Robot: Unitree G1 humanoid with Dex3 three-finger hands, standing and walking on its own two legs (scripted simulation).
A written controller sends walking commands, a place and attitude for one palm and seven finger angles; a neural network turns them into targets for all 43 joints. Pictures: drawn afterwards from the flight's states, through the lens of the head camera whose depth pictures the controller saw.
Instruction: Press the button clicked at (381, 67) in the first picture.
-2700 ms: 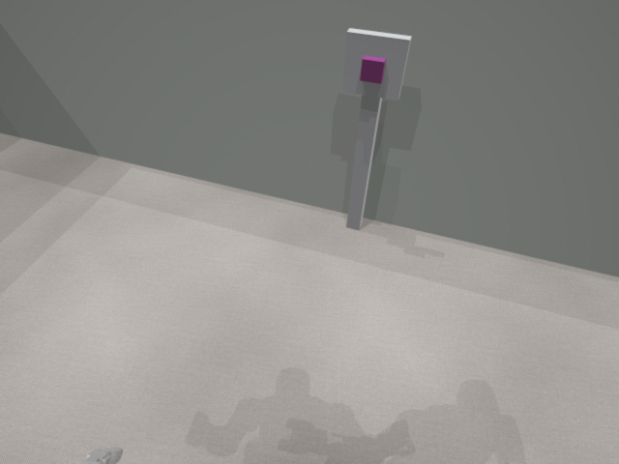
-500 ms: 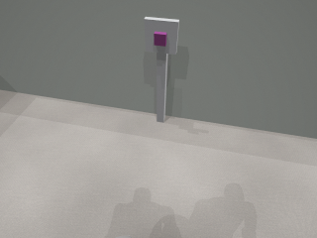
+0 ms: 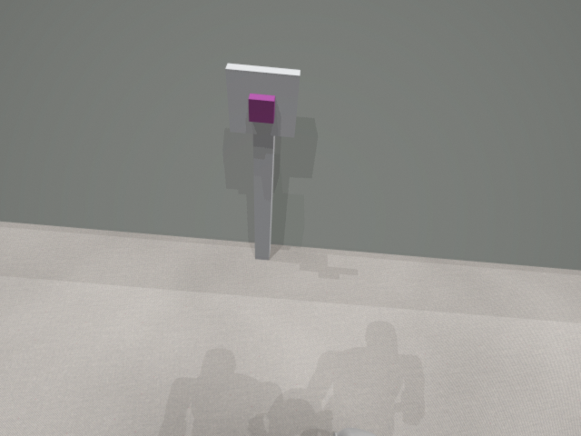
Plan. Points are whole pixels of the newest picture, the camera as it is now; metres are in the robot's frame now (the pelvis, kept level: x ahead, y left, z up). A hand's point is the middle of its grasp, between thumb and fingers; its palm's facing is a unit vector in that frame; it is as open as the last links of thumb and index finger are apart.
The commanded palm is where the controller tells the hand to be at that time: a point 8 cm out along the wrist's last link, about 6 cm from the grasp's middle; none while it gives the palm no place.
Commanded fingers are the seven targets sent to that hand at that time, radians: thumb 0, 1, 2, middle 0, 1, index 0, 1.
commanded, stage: take the last steps up to it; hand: left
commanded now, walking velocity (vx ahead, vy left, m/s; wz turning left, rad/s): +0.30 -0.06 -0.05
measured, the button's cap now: (262, 108) +0.86 +0.14 -0.02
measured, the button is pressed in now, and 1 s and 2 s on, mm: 0 0 0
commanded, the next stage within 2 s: come to a stop and stand still in 0.76 s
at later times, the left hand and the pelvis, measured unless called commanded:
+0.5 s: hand (196, 425) +0.17 +0.16 -0.17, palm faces +0.05 -0.98 -0.17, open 7.3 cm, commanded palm none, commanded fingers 0.00 0.90 0.90 -0.20 -0.30 -0.20 -0.30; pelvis +0.17 -0.02 +0.00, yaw +0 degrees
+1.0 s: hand (225, 286) +0.42 +0.16 -0.17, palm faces -0.01 -0.98 -0.21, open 7.3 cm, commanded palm none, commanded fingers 0.00 0.90 0.90 -0.20 -0.30 -0.20 -0.30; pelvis +0.34 -0.02 +0.00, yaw -1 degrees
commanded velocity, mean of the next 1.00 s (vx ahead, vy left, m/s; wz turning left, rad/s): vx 0.16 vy -0.03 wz -0.01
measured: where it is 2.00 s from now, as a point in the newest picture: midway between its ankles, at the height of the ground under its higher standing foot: (288, 421)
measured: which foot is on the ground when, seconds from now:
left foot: down 0.00-0.24, up 0.26-0.56, down 0.58-1.00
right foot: up 0.00-0.22, down 0.24-0.58, up 0.60-0.98, down 1.00-1.00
